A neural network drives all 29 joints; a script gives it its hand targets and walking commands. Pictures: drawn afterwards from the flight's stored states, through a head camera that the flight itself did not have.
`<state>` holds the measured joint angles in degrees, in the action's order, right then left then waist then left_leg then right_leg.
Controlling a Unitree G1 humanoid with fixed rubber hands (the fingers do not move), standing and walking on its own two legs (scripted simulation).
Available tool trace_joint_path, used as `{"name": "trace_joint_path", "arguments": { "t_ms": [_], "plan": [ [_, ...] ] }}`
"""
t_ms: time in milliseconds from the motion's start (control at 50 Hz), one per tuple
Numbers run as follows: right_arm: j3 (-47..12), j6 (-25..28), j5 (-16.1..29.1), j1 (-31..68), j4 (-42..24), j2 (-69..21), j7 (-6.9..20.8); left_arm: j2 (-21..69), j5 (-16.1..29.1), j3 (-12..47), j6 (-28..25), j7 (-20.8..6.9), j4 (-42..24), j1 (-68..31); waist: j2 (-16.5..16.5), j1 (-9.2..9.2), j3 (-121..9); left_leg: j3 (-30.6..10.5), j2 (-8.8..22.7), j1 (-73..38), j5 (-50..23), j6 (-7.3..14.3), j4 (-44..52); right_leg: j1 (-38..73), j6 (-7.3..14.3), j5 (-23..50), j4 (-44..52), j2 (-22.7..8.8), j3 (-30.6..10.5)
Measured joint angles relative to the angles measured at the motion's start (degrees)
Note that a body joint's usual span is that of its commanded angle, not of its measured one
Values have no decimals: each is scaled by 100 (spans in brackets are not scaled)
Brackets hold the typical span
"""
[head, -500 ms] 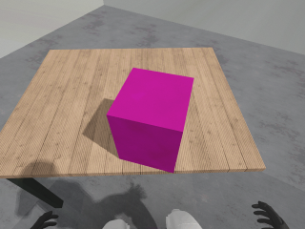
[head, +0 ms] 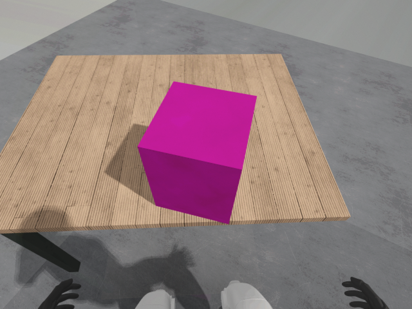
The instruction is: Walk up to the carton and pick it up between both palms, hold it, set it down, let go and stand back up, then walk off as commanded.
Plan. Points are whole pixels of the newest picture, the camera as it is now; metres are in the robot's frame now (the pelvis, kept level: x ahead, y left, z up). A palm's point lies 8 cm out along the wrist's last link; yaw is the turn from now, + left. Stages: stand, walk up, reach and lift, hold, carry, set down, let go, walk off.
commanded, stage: walk up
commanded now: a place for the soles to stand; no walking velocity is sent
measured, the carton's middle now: (202, 155) +0.45 +0.00 -0.02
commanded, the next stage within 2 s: reach and lift in 0.24 s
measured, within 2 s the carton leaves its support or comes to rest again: neither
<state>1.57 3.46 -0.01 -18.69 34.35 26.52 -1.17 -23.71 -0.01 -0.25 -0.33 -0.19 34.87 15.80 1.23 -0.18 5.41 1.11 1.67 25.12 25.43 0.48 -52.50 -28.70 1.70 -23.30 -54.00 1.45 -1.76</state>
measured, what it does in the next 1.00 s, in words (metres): stands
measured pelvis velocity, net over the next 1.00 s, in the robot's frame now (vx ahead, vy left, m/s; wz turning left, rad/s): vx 0.00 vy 0.03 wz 0.05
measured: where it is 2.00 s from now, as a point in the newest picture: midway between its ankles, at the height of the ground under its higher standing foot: outside the picture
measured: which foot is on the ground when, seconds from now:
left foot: down 0.00-1.00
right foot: down 0.00-1.00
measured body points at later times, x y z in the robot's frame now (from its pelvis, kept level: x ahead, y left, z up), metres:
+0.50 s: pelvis +0.00 -0.02 +0.00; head +0.04 -0.01 +0.45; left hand +0.18 +0.29 -0.08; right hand +0.15 -0.33 -0.07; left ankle +0.03 +0.14 -0.69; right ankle +0.06 -0.10 -0.69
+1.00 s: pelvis +0.00 +0.03 +0.03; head -0.01 +0.06 +0.48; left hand +0.20 +0.32 -0.03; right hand +0.15 -0.23 -0.02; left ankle +0.03 +0.14 -0.69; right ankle +0.06 -0.10 -0.69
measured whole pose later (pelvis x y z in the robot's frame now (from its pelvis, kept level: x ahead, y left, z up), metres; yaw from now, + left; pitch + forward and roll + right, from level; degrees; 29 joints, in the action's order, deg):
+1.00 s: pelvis +0.00 +0.03 +0.03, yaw +3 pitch -7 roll -3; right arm 5.9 22.1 -0.8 -14.4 42.1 11.6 -3.1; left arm -23.7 -0.8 -0.2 7.7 -2.6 30.2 4.3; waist 1.2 -0.2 6.4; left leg -1.6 1.7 14.7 19.6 -0.3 -41.0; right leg -13.5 1.6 -15.0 -34.9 1.2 1.0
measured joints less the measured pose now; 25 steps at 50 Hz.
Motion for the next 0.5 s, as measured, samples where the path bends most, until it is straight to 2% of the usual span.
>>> {"name": "trace_joint_path", "arguments": {
  "t_ms": [240, 280, 340, 400, 500],
  "plan": [
    [0, 0, 0, 90, 0, 0, 0, 0, 0, 0, -45, 0, 0, -6, 2, 0, 0, -24, 24, 0, 45, 0, 6, 14, 35, 1, 47, 30, 21],
    [179, 576, -15, 367, 723, -95, 115, 1, -34, 0, 679, 73, 20, -154, 0, 0, 7, -30, 52, 1, 47, -138, -2, 13, 34, 1, 44, 45, 26],
    [415, 1081, -72, 789, 1550, -209, 257, 0, -218, 1, 1531, 110, 7, -502, 1, -1, 81, -36, 78, 1, 60, -157, -41, 13, 34, 1, 11, 66, 40],
    [437, 1447, -73, 929, 1619, -285, 261, 0, -225, 1, 1780, 109, -12, -845, 2, -1, 110, -53, 110, 1, 53, -157, -42, 13, 34, 0, 11, 95, 62],
    [437, 1754, -73, 984, 1625, -434, 239, 0, -225, 2, 1683, 81, -270, -1140, 3, 0, 107, -150, 185, -46, 25, -157, 9, 120, 63, 42, 148, 163, 163]
  ]
}}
